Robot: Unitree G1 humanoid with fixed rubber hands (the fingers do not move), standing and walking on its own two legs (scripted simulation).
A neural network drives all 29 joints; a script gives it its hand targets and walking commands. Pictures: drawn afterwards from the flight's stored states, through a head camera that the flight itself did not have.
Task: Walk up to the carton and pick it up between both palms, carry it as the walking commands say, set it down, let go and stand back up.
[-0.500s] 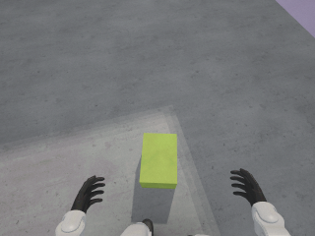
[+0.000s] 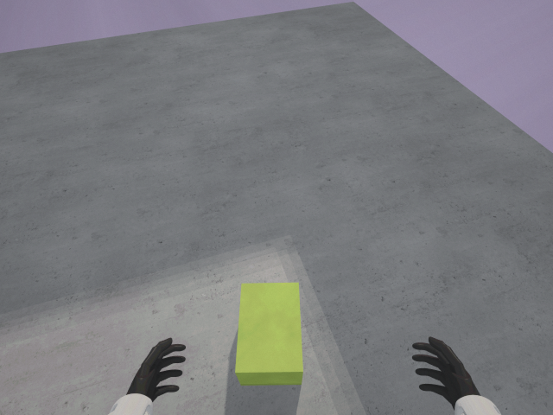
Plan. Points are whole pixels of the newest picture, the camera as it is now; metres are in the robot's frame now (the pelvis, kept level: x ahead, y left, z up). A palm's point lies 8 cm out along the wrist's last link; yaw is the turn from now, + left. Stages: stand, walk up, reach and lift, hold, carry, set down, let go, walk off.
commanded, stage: let go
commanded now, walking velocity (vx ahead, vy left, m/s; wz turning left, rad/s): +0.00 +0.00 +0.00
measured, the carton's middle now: (270, 332) +0.47 +0.07 -0.69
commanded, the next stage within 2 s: stand in 0.04 s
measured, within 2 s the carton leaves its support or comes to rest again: neither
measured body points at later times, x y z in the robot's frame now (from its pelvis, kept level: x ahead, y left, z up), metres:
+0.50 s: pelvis +0.05 -0.01 -0.01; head +0.05 -0.01 +0.44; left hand +0.12 +0.26 -0.13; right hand +0.14 -0.27 -0.14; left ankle +0.01 +0.13 -0.74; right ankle -0.06 -0.12 -0.74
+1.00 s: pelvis +0.04 +0.00 -0.01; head +0.04 +0.00 +0.44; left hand +0.03 +0.26 -0.15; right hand +0.07 -0.26 -0.15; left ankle +0.01 +0.13 -0.74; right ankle -0.06 -0.12 -0.74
